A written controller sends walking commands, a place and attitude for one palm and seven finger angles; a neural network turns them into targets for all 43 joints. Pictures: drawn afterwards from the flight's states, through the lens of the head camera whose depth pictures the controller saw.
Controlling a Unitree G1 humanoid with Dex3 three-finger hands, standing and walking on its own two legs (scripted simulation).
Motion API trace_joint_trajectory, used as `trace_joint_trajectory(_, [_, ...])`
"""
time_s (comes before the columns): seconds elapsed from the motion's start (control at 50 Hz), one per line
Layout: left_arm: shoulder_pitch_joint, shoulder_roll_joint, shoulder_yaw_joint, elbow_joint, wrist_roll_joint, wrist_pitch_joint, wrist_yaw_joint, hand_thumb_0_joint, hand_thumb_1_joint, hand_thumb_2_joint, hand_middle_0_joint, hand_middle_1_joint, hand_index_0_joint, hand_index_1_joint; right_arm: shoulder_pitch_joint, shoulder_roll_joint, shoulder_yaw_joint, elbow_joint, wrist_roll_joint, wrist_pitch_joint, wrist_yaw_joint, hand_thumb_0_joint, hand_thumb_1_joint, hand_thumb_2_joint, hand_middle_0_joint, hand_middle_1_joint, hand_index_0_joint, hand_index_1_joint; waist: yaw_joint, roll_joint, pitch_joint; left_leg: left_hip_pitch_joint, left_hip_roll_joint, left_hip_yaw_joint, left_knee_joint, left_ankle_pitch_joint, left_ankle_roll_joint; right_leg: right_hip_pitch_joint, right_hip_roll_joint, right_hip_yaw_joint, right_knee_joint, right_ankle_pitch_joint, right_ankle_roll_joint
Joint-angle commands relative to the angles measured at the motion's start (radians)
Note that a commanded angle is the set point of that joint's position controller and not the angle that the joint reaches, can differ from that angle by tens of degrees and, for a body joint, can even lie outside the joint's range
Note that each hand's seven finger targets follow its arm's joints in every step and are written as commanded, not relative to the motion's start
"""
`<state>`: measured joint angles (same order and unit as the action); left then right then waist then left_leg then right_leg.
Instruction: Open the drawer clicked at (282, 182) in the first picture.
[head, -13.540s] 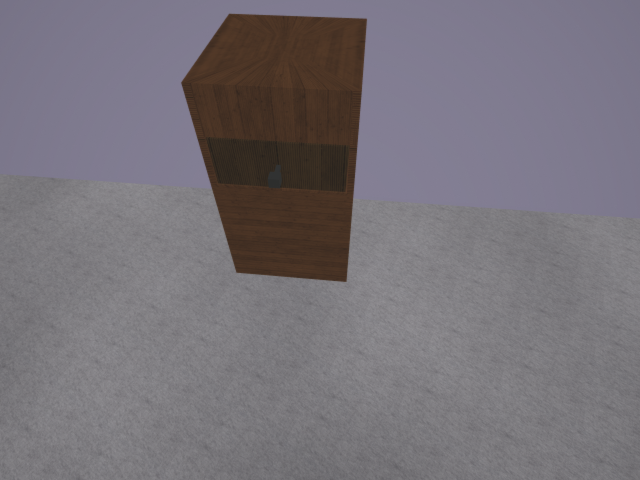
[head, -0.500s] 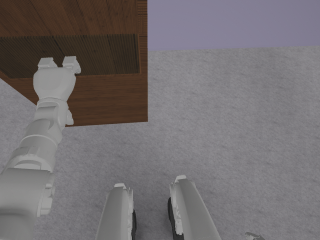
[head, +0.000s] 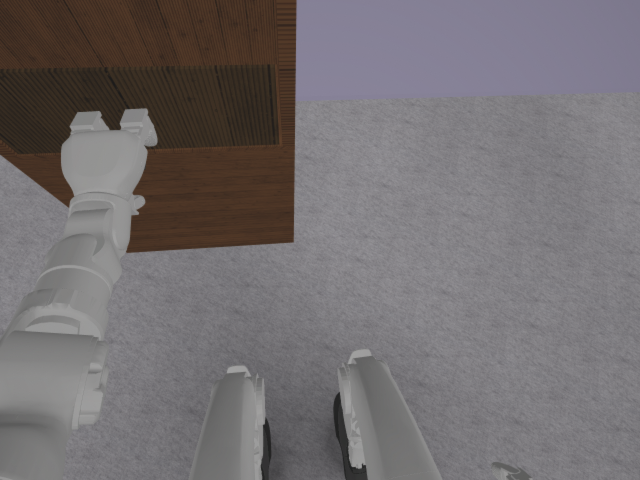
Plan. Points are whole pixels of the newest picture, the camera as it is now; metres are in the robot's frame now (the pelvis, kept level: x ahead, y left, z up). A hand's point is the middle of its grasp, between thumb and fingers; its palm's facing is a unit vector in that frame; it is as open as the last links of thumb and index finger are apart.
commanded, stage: close the thumb around the handle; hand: left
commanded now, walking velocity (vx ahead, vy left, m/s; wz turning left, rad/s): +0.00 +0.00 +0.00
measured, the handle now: (130, 141) +0.55 +0.22 -0.03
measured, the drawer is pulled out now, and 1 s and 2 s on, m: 0.00 0.03 0.12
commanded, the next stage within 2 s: pull the drawer open in 0.32 s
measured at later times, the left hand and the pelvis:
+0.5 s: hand (127, 181) +0.50 +0.23 -0.05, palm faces -0.02 -0.03 -1.00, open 6.6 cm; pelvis +0.00 +0.00 +0.00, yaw +0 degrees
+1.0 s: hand (126, 200) +0.47 +0.22 -0.05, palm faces -0.03 -0.04 -1.00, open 6.7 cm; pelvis +0.03 +0.00 +0.02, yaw +0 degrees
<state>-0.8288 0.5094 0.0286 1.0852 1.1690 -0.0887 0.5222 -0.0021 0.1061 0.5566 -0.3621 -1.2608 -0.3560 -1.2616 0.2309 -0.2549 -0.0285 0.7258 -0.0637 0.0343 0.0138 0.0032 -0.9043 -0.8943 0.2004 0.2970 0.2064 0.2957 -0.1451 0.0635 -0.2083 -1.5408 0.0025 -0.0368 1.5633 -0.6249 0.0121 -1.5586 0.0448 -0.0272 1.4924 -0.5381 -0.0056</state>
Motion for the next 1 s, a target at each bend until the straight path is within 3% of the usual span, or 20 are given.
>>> trace_joint_trajectory(0.0, [-0.361, 0.238, 0.048, -0.154, -0.006, 0.003, 0.04, 0.0, 0.62, 0.78, -0.38, -1.32, -0.38, -1.32, 0.179, -0.173, -0.056, -0.033, -0.001, -0.015, -0.012, 0.0, -0.9, -0.9, 0.2, 0.3, 0.2, 0.3, -0.022, 0.057, -0.553, 0.338, -0.007, 0.002, -0.179, 0.283, 0.039, 0.359, 0.01, -0.007, -0.181, 0.201, -0.032])
trace_joint_trajectory(0.04, [-0.359, 0.252, 0.063, -0.172, -0.006, 0.0, 0.039, 0.0, 0.732, 0.828, -0.388, -1.332, -0.388, -1.332, 0.182, -0.177, -0.056, -0.035, -0.003, -0.012, -0.012, 0.0, -0.9, -0.9, 0.2, 0.3, 0.2, 0.3, -0.008, 0.074, -0.583, 0.369, -0.006, -0.006, -0.187, 0.302, 0.033, 0.358, 0.01, -0.012, -0.171, 0.209, -0.036])
trace_joint_trajectory(0.1, [-0.367, 0.227, 0.044, -0.175, -0.01, 0.003, 0.04, 0.0, 0.9, 0.9, -0.4, -1.35, -0.4, -1.35, 0.186, -0.173, -0.06, -0.033, -0.002, -0.012, -0.011, 0.0, -0.9, -0.9, 0.2, 0.3, 0.2, 0.3, -0.019, 0.074, -0.583, 0.37, -0.005, -0.001, -0.18, 0.313, 0.035, 0.36, 0.01, -0.01, -0.176, 0.226, -0.032])
trace_joint_trajectory(0.12, [-0.346, 0.256, 0.069, -0.171, -0.011, 0.006, 0.04, 0.0, 0.9, 0.9, -0.4, -1.35, -0.4, -1.35, 0.188, -0.176, -0.058, -0.032, -0.003, -0.01, -0.01, 0.0, -0.9, -0.9, 0.2, 0.3, 0.2, 0.3, -0.007, 0.067, -0.588, 0.363, -0.006, 0.001, -0.181, 0.314, 0.035, 0.38, 0.01, -0.008, -0.174, 0.232, -0.032])
trace_joint_trajectory(0.18, [-0.353, 0.241, 0.054, -0.17, -0.01, 0.01, 0.035, 0.0, 0.9, 0.9, -0.4, -1.35, -0.4, -1.35, 0.186, -0.176, -0.057, -0.035, -0.001, -0.008, -0.012, 0.0, -0.9, -0.9, 0.2, 0.3, 0.2, 0.3, -0.015, 0.064, -0.575, 0.358, -0.005, -0.003, -0.182, 0.314, 0.035, 0.369, 0.01, -0.01, -0.174, 0.232, -0.033])
trace_joint_trajectory(0.24, [-0.34, 0.278, 0.087, -0.188, -0.006, 0.002, 0.043, 0.0, 0.9, 0.9, -0.4, -1.35, -0.4, -1.35, 0.185, -0.178, -0.056, -0.033, -0.003, -0.006, -0.01, 0.0, -0.9, -0.9, 0.2, 0.3, 0.2, 0.3, 0.001, 0.077, -0.599, 0.382, -0.004, -0.002, -0.184, 0.329, 0.032, 0.376, 0.01, -0.01, -0.168, 0.241, -0.035])
trace_joint_trajectory(0.3, [-0.332, 0.246, 0.066, -0.186, 0.002, 0.007, 0.052, 0.0, 0.9, 0.9, -0.4, -1.35, -0.4, -1.35, 0.183, -0.175, -0.058, -0.035, -0.002, -0.002, -0.006, 0.0, -0.9, -0.9, 0.2, 0.3, 0.2, 0.3, 0.001, 0.094, -0.589, 0.4, -0.004, -0.007, -0.191, 0.334, 0.029, 0.356, 0.011, -0.016, -0.172, 0.233, -0.037])
trace_joint_trajectory(0.32, [-0.351, 0.23, 0.052, -0.189, 0.003, 0.008, 0.056, 0.0, 0.9, 0.9, -0.4, -1.35, -0.4, -1.35, 0.183, -0.176, -0.06, -0.032, -0.002, -0.003, -0.007, 0.0, -0.9, -0.9, 0.2, 0.3, 0.2, 0.3, -0.013, 0.086, -0.586, 0.402, -0.002, -0.01, -0.189, 0.327, 0.03, 0.343, 0.011, -0.018, -0.174, 0.225, -0.035])
trace_joint_trajectory(0.42, [-0.319, 0.258, 0.079, -0.192, 0.0, 0.012, 0.059, 0.0, 0.9, 0.9, -0.4, -1.35, -0.4, -1.35, 0.179, -0.176, -0.058, -0.034, -0.004, 0.0, -0.006, 0.0, -0.9, -0.9, 0.2, 0.3, 0.2, 0.3, 0.006, 0.091, -0.595, 0.407, -0.003, -0.004, -0.193, 0.342, 0.029, 0.373, 0.011, -0.015, -0.174, 0.244, -0.036])
trace_joint_trajectory(0.46, [-0.25, 0.244, 0.086, -0.214, -0.005, 0.008, 0.054, 0.0, 0.9, 0.9, -0.4, -1.35, -0.4, -1.35, 0.177, -0.173, -0.06, -0.043, -0.004, 0.005, -0.002, 0.0, -0.9, -0.9, 0.2, 0.3, 0.2, 0.3, 0.035, 0.105, -0.638, 0.456, -0.004, -0.006, -0.204, 0.395, 0.023, 0.399, 0.011, -0.018, -0.166, 0.289, -0.04])
trace_joint_trajectory(0.48, [-0.223, 0.211, 0.07, -0.213, -0.012, 0.011, 0.051, 0.0, 0.9, 0.9, -0.4, -1.35, -0.4, -1.35, 0.173, -0.169, -0.063, -0.047, -0.002, 0.007, -0.001, 0.0, -0.9, -0.9, 0.2, 0.3, 0.2, 0.3, 0.034, 0.1, -0.629, 0.458, -0.004, -0.003, -0.207, 0.399, 0.024, 0.407, 0.013, -0.017, -0.173, 0.3, -0.039])
trace_joint_trajectory(0.54, [-0.161, 0.206, 0.081, -0.226, -0.02, 0.006, 0.045, 0.0, 0.9, 0.9, -0.4, -1.35, -0.4, -1.35, 0.163, -0.166, -0.062, -0.051, -0.001, 0.011, 0.0, 0.0, -0.9, -0.9, 0.2, 0.3, 0.2, 0.3, 0.046, 0.075, -0.615, 0.46, -0.002, 0.0, -0.215, 0.397, 0.024, 0.421, 0.012, -0.012, -0.178, 0.307, -0.039])
trace_joint_trajectory(0.64, [-0.107, 0.193, 0.08, -0.238, -0.012, -0.005, 0.051, 0.0, 0.9, 0.9, -0.4, -1.35, -0.4, -1.35, 0.149, -0.164, -0.062, -0.052, -0.001, 0.015, -0.004, 0.0, -0.9, -0.9, 0.2, 0.3, 0.2, 0.3, 0.052, 0.047, -0.56, 0.43, 0.0, 0.004, -0.218, 0.386, 0.026, 0.424, 0.012, -0.007, -0.179, 0.308, -0.039])
trace_joint_trajectory(0.74, [-0.05, 0.164, 0.084, -0.286, 0.001, -0.018, 0.077, 0.0, 0.9, 0.9, -0.4, -1.35, -0.4, -1.35, 0.146, -0.16, -0.072, -0.056, -0.006, 0.022, -0.002, 0.0, -0.9, -0.9, 0.2, 0.3, 0.2, 0.3, 0.069, 0.055, -0.598, 0.488, 0.001, 0.002, -0.218, 0.463, 0.02, 0.435, 0.01, -0.007, -0.168, 0.376, -0.042])
trace_joint_trajectory(0.8, [-0.02, 0.134, 0.07, -0.288, 0.001, -0.014, 0.089, 0.0, 0.9, 0.9, -0.4, -1.35, -0.4, -1.35, 0.142, -0.154, -0.075, -0.055, -0.006, 0.028, 0.001, 0.0, -0.9, -0.9, 0.2, 0.3, 0.2, 0.3, 0.07, 0.045, -0.575, 0.485, -0.001, 0.009, -0.218, 0.474, 0.021, 0.445, 0.01, -0.006, -0.176, 0.394, -0.04])
trace_joint_trajectory(0.86, [0.02, 0.154, 0.095, -0.317, 0.002, -0.017, 0.097, 0.0, 0.9, 0.9, -0.4, -1.35, -0.4, -1.35, 0.137, -0.154, -0.076, -0.061, -0.007, 0.034, -0.002, 0.0, -0.9, -0.9, 0.2, 0.3, 0.2, 0.3, 0.086, 0.026, -0.599, 0.496, -0.002, 0.008, -0.224, 0.501, 0.021, 0.485, 0.008, 0.0, -0.172, 0.431, -0.04])
trace_joint_trajectory(0.9, [0.042, 0.112, 0.071, -0.34, 0.001, -0.014, 0.103, 0.0, 0.9, 0.9, -0.4, -1.35, -0.4, -1.35, 0.132, -0.148, -0.081, -0.066, -0.007, 0.038, 0.0, 0.0, -0.9, -0.9, 0.2, 0.3, 0.2, 0.3, 0.087, 0.041, -0.615, 0.538, -0.002, 0.006, -0.229, 0.534, 0.017, 0.484, 0.006, -0.002, -0.177, 0.454, -0.041])
trace_joint_trajectory(0.92, [0.043, 0.085, 0.051, -0.332, -0.002, -0.01, 0.104, 0.0, 0.9, 0.9, -0.4, -1.35, -0.4, -1.35, 0.128, -0.144, -0.082, -0.062, -0.005, 0.039, 0.001, 0.0, -0.9, -0.9, 0.2, 0.3, 0.2, 0.3, 0.075, 0.029, -0.593, 0.527, -0.003, 0.012, -0.227, 0.52, 0.02, 0.484, 0.008, 0.0, -0.187, 0.453, -0.039])
trace_joint_trajectory(0.94, [0.045, 0.115, 0.077, -0.345, -0.006, -0.014, 0.105, 0.0, 0.9, 0.9, -0.4, -1.35, -0.4, -1.35, 0.13, -0.146, -0.08, -0.06, -0.006, 0.039, 0.0, 0.0, -0.9, -0.9, 0.2, 0.3, 0.2, 0.3, 0.084, 0.025, -0.597, 0.532, -0.002, 0.009, -0.231, 0.53, 0.019, 0.494, 0.006, -0.001, -0.182, 0.459, -0.04])
trace_joint_trajectory(0.98, [0.061, 0.093, 0.06, -0.344, -0.001, -0.011, 0.111, 0.0, 0.9, 0.9, -0.4, -1.35, -0.4, -1.35, 0.119, -0.143, -0.082, -0.065, -0.006, 0.043, -0.001, 0.0, -0.9, -0.9, 0.2, 0.3, 0.2, 0.3, 0.081, 0.022, -0.594, 0.531, -0.004, 0.011, -0.232, 0.519, 0.02, 0.495, 0.007, 0.001, -0.188, 0.457, -0.039])
